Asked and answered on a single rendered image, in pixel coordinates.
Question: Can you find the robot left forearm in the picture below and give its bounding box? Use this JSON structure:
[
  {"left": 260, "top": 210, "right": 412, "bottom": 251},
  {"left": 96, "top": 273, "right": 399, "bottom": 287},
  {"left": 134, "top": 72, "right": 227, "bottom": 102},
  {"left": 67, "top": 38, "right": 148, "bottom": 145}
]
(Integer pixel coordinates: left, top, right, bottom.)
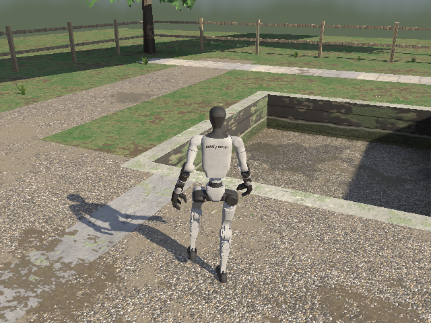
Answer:
[{"left": 174, "top": 162, "right": 190, "bottom": 194}]

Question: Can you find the humanoid robot head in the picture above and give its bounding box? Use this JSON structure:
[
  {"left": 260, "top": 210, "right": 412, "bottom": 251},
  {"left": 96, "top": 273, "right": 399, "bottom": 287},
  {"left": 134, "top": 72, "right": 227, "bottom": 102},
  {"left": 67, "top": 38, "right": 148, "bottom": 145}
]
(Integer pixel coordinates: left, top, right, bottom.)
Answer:
[{"left": 205, "top": 106, "right": 228, "bottom": 139}]

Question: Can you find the left robot upper arm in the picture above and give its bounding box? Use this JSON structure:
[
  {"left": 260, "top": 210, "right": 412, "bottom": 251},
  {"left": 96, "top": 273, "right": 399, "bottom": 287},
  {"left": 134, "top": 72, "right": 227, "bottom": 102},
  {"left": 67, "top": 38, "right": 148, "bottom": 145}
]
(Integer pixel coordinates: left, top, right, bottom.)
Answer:
[{"left": 184, "top": 135, "right": 203, "bottom": 173}]

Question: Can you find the left robot hand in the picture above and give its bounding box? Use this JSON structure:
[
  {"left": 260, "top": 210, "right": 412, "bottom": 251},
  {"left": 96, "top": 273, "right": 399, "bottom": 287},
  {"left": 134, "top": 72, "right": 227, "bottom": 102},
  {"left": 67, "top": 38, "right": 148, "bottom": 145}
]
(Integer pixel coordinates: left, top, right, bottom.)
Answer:
[{"left": 171, "top": 191, "right": 187, "bottom": 210}]

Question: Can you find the right robot hand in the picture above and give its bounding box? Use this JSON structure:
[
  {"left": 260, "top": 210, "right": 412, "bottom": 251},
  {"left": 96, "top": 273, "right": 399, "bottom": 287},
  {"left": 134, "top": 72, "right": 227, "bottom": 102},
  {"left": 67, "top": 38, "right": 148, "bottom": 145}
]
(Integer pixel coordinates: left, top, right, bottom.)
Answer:
[{"left": 237, "top": 183, "right": 252, "bottom": 196}]

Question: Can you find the right robot upper arm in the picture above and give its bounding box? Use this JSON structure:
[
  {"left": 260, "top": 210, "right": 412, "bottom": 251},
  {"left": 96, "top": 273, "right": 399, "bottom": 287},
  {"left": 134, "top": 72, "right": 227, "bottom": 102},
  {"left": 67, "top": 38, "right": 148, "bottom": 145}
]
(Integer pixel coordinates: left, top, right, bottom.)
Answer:
[{"left": 231, "top": 136, "right": 248, "bottom": 172}]

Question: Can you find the robot right forearm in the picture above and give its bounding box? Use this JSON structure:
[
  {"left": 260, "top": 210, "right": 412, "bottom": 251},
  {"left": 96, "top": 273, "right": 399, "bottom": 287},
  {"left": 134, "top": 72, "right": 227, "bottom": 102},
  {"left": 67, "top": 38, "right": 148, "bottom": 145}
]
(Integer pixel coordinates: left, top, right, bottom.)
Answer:
[{"left": 241, "top": 163, "right": 252, "bottom": 186}]

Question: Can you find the humanoid robot torso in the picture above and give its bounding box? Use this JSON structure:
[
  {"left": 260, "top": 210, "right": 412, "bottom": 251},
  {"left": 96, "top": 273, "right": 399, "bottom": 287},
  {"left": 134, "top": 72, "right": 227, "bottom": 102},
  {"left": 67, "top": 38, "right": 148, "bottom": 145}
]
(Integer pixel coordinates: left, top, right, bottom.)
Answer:
[{"left": 201, "top": 132, "right": 232, "bottom": 202}]

